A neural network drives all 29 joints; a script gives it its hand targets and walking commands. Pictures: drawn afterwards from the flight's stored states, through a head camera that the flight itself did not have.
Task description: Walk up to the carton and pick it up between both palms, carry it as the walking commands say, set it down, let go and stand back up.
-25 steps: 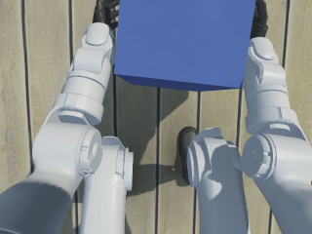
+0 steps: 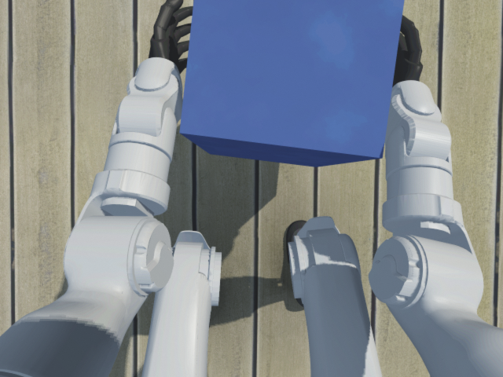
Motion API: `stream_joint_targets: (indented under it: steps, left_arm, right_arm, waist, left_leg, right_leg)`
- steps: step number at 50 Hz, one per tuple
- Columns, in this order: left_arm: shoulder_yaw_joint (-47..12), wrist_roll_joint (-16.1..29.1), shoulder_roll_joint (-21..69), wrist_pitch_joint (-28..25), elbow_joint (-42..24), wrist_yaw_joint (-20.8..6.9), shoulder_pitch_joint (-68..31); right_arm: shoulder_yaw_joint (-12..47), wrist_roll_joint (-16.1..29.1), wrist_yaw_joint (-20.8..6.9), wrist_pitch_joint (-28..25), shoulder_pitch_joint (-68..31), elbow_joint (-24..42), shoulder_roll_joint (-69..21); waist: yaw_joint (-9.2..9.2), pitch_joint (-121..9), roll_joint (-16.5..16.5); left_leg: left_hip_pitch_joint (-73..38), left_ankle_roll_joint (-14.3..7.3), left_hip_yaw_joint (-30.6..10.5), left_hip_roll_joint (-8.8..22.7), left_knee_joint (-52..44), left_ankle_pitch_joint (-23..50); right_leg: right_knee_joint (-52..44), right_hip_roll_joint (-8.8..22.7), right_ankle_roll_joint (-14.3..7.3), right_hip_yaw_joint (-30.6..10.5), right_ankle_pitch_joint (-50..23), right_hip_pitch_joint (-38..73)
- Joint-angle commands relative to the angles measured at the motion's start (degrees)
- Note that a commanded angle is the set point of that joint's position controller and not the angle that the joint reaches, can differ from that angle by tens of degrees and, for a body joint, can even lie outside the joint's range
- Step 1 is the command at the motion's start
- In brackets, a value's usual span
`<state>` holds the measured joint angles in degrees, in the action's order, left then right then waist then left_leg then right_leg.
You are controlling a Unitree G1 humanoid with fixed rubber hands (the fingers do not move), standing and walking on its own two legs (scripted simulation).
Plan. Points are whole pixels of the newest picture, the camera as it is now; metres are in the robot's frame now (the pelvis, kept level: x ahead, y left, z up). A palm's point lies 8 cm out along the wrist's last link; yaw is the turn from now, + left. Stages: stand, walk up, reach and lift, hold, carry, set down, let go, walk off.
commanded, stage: reach and lift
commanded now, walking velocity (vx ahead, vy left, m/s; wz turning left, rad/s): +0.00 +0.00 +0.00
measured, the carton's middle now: (276, 100) +0.50 -0.08 -0.17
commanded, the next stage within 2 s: none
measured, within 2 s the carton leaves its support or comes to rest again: neither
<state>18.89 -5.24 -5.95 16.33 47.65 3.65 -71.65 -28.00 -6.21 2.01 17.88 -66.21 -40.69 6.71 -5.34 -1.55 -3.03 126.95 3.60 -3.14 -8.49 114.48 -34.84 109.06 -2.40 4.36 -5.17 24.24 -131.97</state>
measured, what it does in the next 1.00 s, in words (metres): rises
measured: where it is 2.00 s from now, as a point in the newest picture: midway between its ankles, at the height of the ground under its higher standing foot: (252, 293)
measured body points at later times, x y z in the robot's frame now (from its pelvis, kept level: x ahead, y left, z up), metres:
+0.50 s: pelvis +0.01 +0.00 +0.05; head +0.30 -0.02 +0.38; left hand +0.54 +0.07 -0.05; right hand +0.49 -0.24 -0.05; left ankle +0.09 +0.12 -0.39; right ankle +0.14 -0.14 -0.39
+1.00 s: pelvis +0.01 +0.00 +0.10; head +0.26 -0.03 +0.47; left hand +0.53 +0.08 +0.03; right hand +0.47 -0.23 +0.03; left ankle +0.09 +0.12 -0.39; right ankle +0.14 -0.14 -0.39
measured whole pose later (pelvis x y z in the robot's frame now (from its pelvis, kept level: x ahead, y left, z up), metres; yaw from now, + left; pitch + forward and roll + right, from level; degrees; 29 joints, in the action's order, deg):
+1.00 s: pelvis +0.01 +0.00 +0.10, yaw +0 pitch +42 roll +1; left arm 21.7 -8.4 -1.2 18.8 43.6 1.2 -59.1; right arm -30.0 -10.4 0.1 21.3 -53.8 -35.1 1.0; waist -5.0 -9.3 -3.1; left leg 106.7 2.9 -4.9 -9.0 96.7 -32.4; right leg 92.5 -3.6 4.6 -6.5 23.8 -111.1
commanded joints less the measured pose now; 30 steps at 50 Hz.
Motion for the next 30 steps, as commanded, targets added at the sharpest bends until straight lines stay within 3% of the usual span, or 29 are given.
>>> stream_joint_targets:
  steps: [1, 13, 30]
  left_arm:
    - [-22.64, 4.33, 56.93, -0.96, -2.99, -12.03, -32.96]
    - [-25.82, 5.32, 60.43, 0.28, -6.9, -11.58, -32.14]
    - [-22.14, 2.5, 62.31, 1.03, -3.46, -12.67, -26.96]
  right_arm:
    - [28.35, 5.39, -15.01, 0.51, -35.45, 1.34, -55.71]
    - [30.29, 5.94, -15.01, 1.93, -34.29, 5.3, -57.36]
    - [28.55, 3.35, -15.11, 2.84, -29.89, 3.1, -60.46]
  waist:
    - [-3.24, -63.16, 0.08]
    - [-3.51, -71.14, -1.29]
    - [-2.81, -63.58, -0.26]
  left_leg:
    - [-21.18, -2.16, 7.89, -2.93, -13.37, 11.92]
    - [-29.4, -1.39, 7.56, -3.19, -16.74, 15.47]
    - [-31.79, -1.74, 7.3, -3.46, -23.81, 11.96]
  right_leg:
    - [-6.56, -3.38, -1.79, 11.07, -14.22, 47.14]
    - [-9.34, -4.04, -1.94, 11.67, -17.02, 53.0]
    - [-16.64, -4.51, -2.01, 11.15, -13.09, 56.51]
